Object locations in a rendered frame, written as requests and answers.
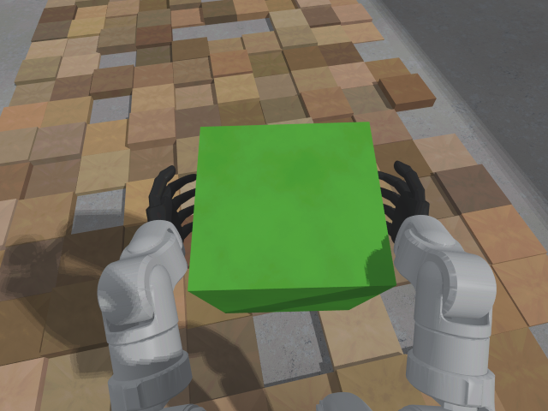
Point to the right robot thigh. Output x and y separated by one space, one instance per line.
342 401

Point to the robot left forearm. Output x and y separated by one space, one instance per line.
135 296

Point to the robot right forearm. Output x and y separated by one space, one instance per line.
455 292

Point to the robot left hand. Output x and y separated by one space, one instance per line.
163 207

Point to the carton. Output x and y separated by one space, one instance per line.
288 218

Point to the robot right hand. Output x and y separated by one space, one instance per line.
409 202

